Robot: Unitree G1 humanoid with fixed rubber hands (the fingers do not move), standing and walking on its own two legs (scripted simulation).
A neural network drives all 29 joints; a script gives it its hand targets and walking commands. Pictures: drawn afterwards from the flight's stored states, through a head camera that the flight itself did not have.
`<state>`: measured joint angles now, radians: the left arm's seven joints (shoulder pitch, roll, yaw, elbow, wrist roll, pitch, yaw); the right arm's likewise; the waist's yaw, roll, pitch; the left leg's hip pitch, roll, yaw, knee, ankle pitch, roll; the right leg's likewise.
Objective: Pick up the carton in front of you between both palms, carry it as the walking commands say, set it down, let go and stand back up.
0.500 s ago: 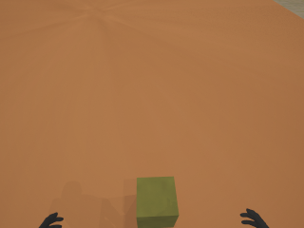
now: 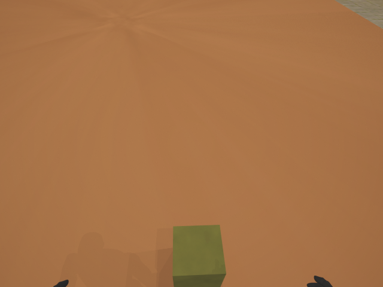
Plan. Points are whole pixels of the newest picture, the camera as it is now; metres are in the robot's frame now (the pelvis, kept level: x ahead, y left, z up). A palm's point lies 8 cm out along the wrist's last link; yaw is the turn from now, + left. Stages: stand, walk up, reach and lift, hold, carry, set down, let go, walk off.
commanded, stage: stand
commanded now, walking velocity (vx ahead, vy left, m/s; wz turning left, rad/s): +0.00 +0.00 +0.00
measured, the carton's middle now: (196, 258) +0.41 -0.04 -0.65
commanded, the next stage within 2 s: none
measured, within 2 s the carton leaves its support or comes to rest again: neither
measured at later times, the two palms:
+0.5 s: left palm out of the picture +0.08 +0.31 -0.10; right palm out of the picture +0.08 -0.30 -0.10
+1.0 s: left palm out of the picture +0.07 +0.31 -0.10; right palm out of the picture +0.08 -0.31 -0.10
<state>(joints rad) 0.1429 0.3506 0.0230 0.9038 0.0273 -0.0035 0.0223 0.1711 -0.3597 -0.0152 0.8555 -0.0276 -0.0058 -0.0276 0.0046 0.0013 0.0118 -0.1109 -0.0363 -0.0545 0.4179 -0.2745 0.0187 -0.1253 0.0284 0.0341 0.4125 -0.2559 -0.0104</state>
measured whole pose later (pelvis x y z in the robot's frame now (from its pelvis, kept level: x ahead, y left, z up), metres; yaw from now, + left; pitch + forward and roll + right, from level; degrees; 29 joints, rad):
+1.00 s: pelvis -0.02 +0.00 +0.00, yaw +0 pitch -3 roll +0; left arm 0.11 0.38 0.01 1.05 0.01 -0.01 0.01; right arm 0.13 -0.39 -0.01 1.01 -0.02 -0.01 -0.02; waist 0.01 0.00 0.03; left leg -0.09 -0.04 -0.05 0.34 -0.21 0.02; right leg -0.10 0.02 0.04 0.34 -0.19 -0.01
